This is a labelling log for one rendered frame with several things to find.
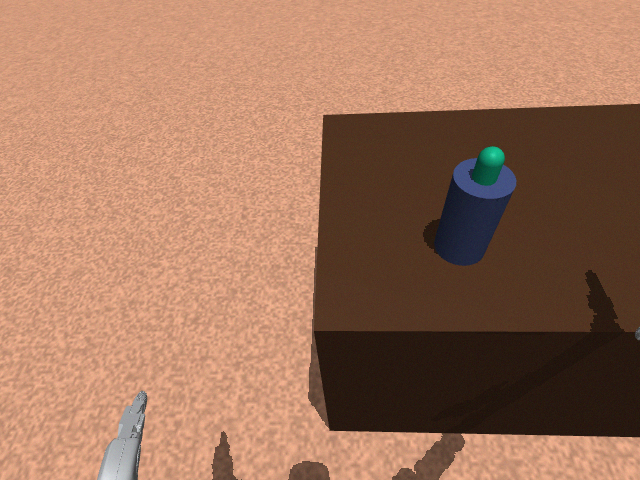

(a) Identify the left robot hand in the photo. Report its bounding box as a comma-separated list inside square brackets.
[97, 391, 147, 480]

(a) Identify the bottle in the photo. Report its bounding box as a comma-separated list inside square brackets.
[434, 146, 516, 266]

